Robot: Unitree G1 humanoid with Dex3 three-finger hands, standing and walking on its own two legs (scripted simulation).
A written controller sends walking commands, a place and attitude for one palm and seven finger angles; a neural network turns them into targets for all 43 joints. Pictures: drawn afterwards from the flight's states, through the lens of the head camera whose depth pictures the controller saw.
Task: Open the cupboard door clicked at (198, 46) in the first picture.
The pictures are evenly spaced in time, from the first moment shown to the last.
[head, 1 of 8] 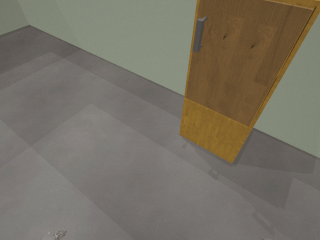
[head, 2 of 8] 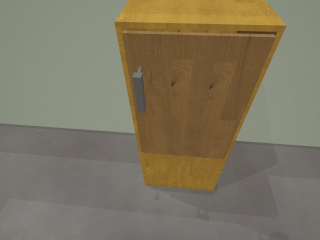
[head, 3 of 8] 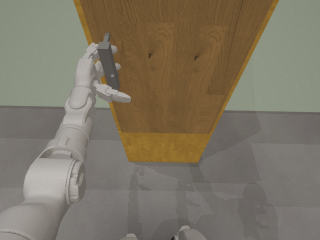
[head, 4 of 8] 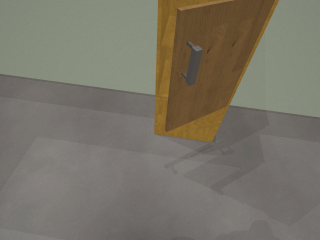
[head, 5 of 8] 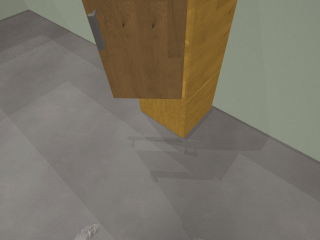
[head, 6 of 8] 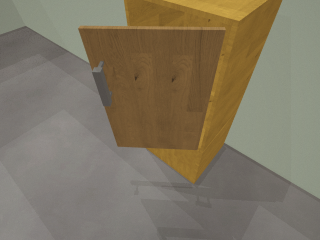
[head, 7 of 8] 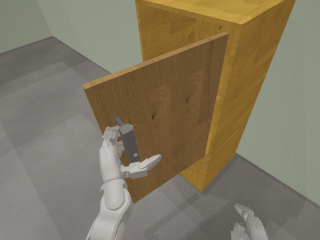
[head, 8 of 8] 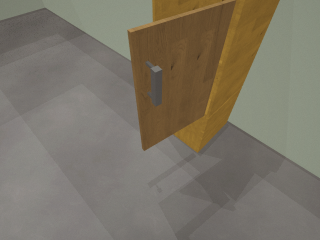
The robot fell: no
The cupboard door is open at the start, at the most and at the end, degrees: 0 80 79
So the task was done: yes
